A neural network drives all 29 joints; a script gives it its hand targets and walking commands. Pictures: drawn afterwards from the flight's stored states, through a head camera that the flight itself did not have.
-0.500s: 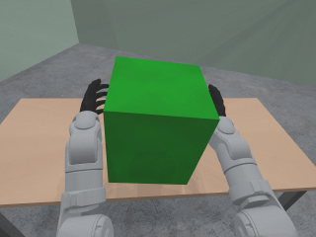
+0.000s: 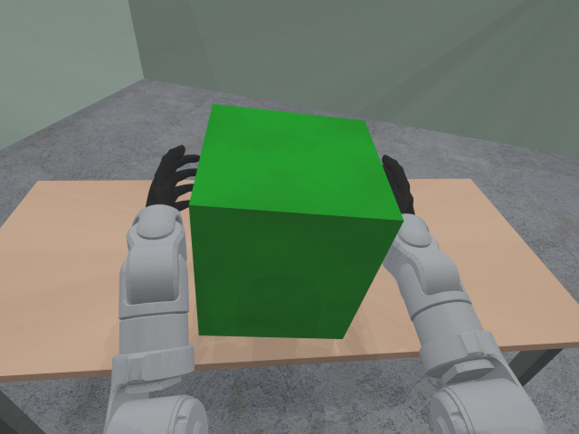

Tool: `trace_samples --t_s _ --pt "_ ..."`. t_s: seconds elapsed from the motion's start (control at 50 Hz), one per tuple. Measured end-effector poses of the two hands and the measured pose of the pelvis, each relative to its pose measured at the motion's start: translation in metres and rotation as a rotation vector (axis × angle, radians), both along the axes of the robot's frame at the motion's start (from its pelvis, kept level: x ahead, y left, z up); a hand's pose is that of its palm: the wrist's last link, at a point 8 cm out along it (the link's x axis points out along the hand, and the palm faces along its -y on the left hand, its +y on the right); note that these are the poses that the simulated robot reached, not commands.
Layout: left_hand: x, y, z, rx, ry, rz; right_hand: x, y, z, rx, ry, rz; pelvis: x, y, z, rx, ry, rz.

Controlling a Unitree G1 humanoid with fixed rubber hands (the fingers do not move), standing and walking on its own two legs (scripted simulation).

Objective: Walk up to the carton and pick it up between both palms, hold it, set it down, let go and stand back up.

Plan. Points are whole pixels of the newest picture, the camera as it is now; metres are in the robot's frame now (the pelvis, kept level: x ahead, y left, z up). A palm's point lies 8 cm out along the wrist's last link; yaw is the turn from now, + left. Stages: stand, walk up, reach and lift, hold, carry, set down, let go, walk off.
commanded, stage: set down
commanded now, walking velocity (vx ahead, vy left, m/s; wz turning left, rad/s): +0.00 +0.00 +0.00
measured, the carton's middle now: (281, 228) +0.37 +0.01 +0.14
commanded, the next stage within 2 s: none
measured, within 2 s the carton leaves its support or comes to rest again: neither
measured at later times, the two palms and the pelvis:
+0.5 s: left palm (165, 221) +0.36 +0.16 +0.17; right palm (381, 227) +0.38 -0.14 +0.14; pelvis +0.01 -0.01 +0.00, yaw +0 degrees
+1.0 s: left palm (178, 235) +0.38 +0.16 +0.13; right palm (377, 226) +0.41 -0.14 +0.12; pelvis +0.02 -0.02 +0.00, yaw +1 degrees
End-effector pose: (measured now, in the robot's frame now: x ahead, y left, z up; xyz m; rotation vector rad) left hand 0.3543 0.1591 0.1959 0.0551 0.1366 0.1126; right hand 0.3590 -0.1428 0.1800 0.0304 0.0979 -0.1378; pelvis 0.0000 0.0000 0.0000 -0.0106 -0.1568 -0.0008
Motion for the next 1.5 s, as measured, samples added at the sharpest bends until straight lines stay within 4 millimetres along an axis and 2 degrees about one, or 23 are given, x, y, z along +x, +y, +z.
trace_samples --t_s 0.22,0.3,0.48,0.56,0.74,0.9,1.16,1.5 --pt "0.001 0.0 0.011 0.004 -0.072 0.004 0.003 0.001 0.009 -0.006 -0.078 0.005 0.0 -0.001 0.0 0.005 -0.007 -0.005" --pt "0.003 0.002 0.01 0.017 -0.089 0.011 0.006 0.002 0.005 -0.019 -0.11 0.008 0.003 -0.002 0.0 0.011 -0.012 -0.011" --pt "0.006 0.005 -0.023 0.022 -0.037 0.029 0.015 0.007 -0.035 -0.041 -0.078 0.029 0.009 -0.007 0.001 0.012 0.0 0.002" --pt "0.01 0.003 -0.038 0.022 -0.033 0.037 0.021 0.005 -0.044 -0.058 -0.081 0.038 0.012 -0.011 0.001 0.008 0.016 0.008" --pt "0.021 -0.005 -0.054 0.008 -0.027 0.051 0.036 -0.004 -0.05 -0.085 -0.083 0.053 0.019 -0.019 0.001 0.007 0.055 0.011" --pt "0.022 -0.005 -0.062 0.004 -0.007 0.073 0.044 -0.003 -0.057 -0.088 -0.065 0.075 0.022 -0.022 0.001 0.008 0.078 0.01" --pt "0.024 -0.002 -0.078 -0.009 0.031 0.1 0.053 0.001 -0.07 -0.1 -0.034 0.107 0.019 -0.025 0.002 0.007 0.125 0.007" --pt "0.031 -0.007 -0.102 -0.032 0.091 0.133 0.068 -0.003 -0.084 -0.097 0.014 0.137 0.016 -0.028 0.002 0.013 0.204 -0.021"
